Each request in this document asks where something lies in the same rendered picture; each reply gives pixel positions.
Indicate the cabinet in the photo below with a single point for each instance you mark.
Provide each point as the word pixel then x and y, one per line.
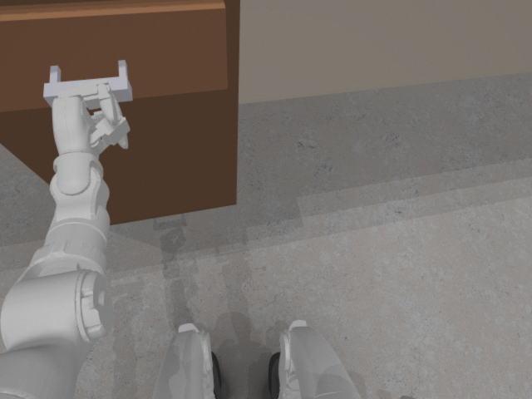
pixel 182 149

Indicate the handle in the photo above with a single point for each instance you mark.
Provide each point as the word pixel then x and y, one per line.
pixel 120 86

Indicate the right robot thigh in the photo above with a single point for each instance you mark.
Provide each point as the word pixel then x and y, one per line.
pixel 321 374

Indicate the robot left upper arm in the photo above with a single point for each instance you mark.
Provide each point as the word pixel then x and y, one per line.
pixel 50 325

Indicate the robot left forearm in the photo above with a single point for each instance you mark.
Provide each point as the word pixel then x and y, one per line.
pixel 78 234

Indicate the left robot hand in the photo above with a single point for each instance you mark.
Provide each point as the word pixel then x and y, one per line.
pixel 73 125

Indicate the drawer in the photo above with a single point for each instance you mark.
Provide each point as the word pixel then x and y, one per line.
pixel 170 47

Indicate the robot left shin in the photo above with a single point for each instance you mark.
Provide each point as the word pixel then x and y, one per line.
pixel 208 380

